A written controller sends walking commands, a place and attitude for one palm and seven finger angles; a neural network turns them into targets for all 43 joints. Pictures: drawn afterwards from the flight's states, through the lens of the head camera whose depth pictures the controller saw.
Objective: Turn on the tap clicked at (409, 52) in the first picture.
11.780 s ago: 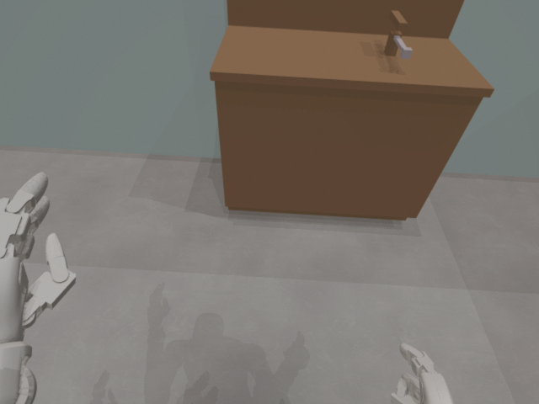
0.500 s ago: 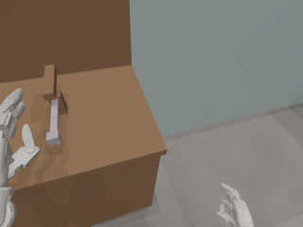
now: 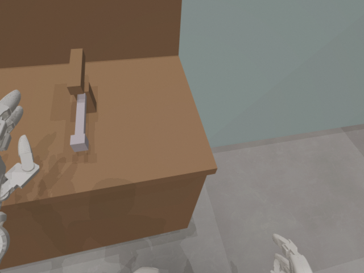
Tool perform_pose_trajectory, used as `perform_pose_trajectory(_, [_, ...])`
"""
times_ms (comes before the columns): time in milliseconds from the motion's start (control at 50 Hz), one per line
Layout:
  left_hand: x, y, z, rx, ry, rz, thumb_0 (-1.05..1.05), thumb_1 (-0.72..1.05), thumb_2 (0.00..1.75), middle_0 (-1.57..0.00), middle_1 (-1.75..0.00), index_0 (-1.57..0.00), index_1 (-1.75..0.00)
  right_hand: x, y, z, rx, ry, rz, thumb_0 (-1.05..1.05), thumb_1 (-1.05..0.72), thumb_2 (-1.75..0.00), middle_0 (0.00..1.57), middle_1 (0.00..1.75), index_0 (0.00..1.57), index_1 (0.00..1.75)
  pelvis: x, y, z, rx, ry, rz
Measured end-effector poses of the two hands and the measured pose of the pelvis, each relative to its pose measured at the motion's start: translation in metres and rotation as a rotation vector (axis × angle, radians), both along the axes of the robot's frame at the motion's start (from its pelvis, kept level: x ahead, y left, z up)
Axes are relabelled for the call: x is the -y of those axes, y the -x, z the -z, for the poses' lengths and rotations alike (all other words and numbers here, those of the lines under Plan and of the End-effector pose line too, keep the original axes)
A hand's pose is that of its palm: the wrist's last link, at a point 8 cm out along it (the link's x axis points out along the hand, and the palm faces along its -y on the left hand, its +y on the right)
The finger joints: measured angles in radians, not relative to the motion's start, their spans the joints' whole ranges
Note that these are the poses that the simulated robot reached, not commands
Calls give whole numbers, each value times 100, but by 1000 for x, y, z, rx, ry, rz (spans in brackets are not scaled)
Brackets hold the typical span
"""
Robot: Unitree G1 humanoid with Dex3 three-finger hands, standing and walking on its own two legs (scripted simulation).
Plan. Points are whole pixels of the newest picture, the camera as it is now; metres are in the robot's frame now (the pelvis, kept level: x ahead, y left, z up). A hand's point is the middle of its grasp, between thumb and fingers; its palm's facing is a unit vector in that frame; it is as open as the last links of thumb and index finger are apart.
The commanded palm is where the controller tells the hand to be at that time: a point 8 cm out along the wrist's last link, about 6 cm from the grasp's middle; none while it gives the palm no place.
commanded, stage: come to a stop and stand still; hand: left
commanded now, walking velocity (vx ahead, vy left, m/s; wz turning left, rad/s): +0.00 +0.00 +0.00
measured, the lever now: (79, 142) +0.33 +0.26 +0.07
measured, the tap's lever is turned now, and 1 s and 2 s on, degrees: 0 0 0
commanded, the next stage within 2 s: look again from close up in 0.40 s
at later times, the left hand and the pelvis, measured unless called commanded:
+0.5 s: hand (22, 186) +0.20 +0.26 +0.16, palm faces +0.38 -0.87 -0.33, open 7.4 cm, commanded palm +0.14 +0.29 +0.18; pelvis -0.02 +0.01 +0.00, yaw +0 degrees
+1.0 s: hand (33, 182) +0.20 +0.25 +0.16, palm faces +0.35 -0.88 -0.33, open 7.4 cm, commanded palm +0.15 +0.29 +0.18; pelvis -0.02 +0.01 +0.01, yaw -2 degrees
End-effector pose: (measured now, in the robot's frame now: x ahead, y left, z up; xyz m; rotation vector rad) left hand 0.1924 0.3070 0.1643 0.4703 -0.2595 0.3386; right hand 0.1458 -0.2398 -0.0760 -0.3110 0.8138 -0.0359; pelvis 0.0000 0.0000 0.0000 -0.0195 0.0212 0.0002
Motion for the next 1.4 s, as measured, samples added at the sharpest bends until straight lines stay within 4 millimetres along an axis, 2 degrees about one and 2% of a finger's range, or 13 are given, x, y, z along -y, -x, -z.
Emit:
perform_pose_trajectory(100, [10, 6, -28, 115, -32, 63, 2, 89, 90, -21, -31, -21, -30, -16, -14, -7, 83, -40, -13, 1, -91, -90, 20, 30, 20, 30, -7, 6, 0, 6, 1, 3])
perform_pose_trajectory(160, [13, 12, -34, 127, -56, 97, 2, 89, 90, -21, -31, -21, -30, -26, -19, -11, 123, -71, 0, 1, -91, -90, 20, 30, 20, 30, -11, 9, 0, 7, 0, 10])
perform_pose_trajectory(300, [-8, 27, -18, 46, -24, 26, 1, 89, 90, -21, -31, -21, -30, -41, -15, -12, 136, -96, 14, 1, -91, -90, 20, 30, 20, 30, -15, 16, -1, 13, -2, 8])
perform_pose_trajectory(380, [-9, 34, -7, 31, 30, -8, 2, 89, 90, -21, -31, -21, -30, -42, -9, -11, 117, -84, -3, 1, -91, -90, 20, 30, 20, 30, -15, 19, -2, 21, -1, 1])
perform_pose_trajectory(520, [6, 35, -11, 66, 51, 33, 2, 89, 90, -21, -31, -21, -30, -37, -5, -13, 114, -64, -5, 1, -90, -90, 20, 30, 20, 30, -13, 23, -2, 32, 8, -6])
perform_pose_trajectory(660, [8, 34, -22, 73, 10, 54, 2, 89, 90, -21, -31, -21, -30, -28, -4, -18, 145, -61, 41, 1, -91, -90, 20, 30, 20, 30, -11, 22, -3, 38, 11, 3])
perform_pose_trajectory(840, [11, 35, -10, 20, 53, 36, 2, 89, 90, -21, -31, -21, -30, -21, -2, -22, 152, -43, 69, 1, -91, -90, 20, 30, 20, 30, -11, 20, -5, 45, 12, 17])
perform_pose_trajectory(960, [13, 29, -5, 4, 71, 30, 2, 89, 90, -21, -31, -21, -30, -22, -2, -23, 148, -34, 71, 1, -91, -90, 20, 30, 20, 30, -10, 19, -6, 50, 16, 26])
perform_pose_trajectory(1180, [26, 8, -17, 45, 59, 54, 2, 89, 90, -21, -31, -21, -30, -25, -7, -24, 145, -59, 82, 1, -90, -90, 20, 30, 20, 30, -2, 10, -7, 44, 3, 57])
perform_pose_trajectory(1280, [40, -1, -14, 13, 66, 75, 2, 89, 90, -21, -31, -21, -30, -16, -10, -22, 135, -72, 96, 1, -90, -90, 20, 30, 20, 30, 7, 6, -7, 37, 4, 64])
perform_pose_trajectory(1400, [57, -2, -9, -37, 70, 89, 2, 89, 90, -21, -31, -21, -30, 4, -10, -20, 131, -62, 118, 1, -90, -90, 20, 30, 20, 30, 19, 3, -7, 34, 10, 63])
